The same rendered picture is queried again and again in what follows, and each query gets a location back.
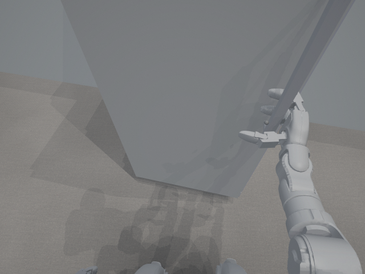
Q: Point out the right robot thigh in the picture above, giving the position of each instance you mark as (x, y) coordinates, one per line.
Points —
(229, 268)

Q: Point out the fridge door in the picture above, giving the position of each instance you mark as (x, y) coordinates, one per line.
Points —
(181, 78)

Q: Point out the robot right upper arm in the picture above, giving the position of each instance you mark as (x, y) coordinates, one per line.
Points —
(310, 254)

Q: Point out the right robot hand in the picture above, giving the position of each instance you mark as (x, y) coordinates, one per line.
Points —
(295, 124)

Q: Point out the handle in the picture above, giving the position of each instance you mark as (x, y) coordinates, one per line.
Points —
(321, 34)

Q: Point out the robot right forearm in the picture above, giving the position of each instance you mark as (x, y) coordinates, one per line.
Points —
(301, 203)

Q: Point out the robot right shin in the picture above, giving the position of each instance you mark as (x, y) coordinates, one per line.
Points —
(230, 261)

